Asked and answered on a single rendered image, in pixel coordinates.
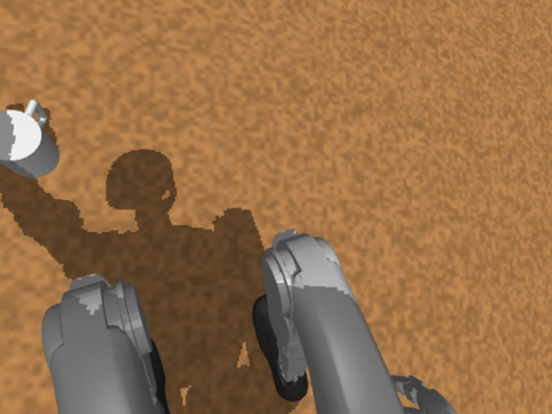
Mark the left robot foot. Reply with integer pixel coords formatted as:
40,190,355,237
149,337,170,414

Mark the right robot hand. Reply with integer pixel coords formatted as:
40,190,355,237
391,375,458,414

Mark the right robot foot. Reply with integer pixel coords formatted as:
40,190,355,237
253,294,308,402

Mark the mug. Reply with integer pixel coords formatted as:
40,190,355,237
0,99,60,178

